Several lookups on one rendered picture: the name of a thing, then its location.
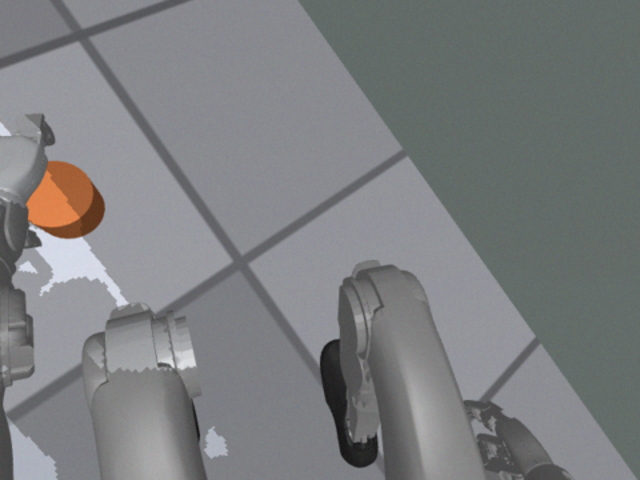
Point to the tin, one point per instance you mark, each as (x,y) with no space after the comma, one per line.
(66,204)

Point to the left robot arm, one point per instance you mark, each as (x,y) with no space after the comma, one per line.
(16,327)

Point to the right robot hand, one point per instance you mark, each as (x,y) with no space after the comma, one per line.
(516,450)

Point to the right robot arm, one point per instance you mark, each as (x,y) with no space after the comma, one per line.
(548,472)

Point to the left robot hand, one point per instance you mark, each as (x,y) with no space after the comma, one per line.
(23,162)

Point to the right robot foot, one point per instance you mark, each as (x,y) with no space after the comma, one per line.
(356,454)

